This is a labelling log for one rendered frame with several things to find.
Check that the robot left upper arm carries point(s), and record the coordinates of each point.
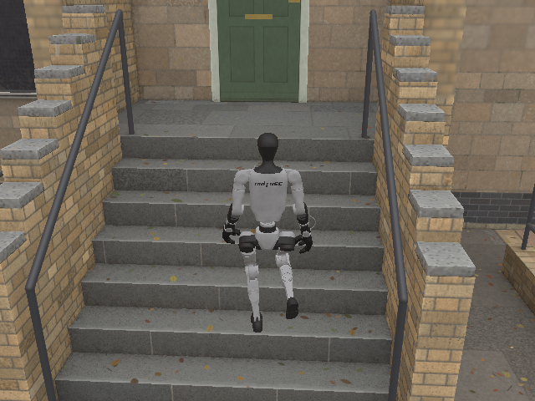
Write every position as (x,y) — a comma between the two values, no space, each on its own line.
(241,178)

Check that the robot right foot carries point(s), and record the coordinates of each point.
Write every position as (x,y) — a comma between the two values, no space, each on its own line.
(292,308)

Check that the left robot forearm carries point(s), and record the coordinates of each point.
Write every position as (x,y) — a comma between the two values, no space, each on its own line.
(231,221)

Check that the robot right hand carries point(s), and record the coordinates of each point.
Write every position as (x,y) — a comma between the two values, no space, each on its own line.
(304,240)

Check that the right robot forearm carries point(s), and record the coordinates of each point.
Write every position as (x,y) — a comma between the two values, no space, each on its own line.
(304,223)

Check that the robot right upper arm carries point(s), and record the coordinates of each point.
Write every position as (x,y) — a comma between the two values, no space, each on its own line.
(297,191)

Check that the robot left hand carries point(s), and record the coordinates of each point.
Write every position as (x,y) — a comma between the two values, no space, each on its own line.
(227,239)

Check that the robot head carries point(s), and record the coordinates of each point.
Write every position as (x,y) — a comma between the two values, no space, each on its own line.
(267,145)

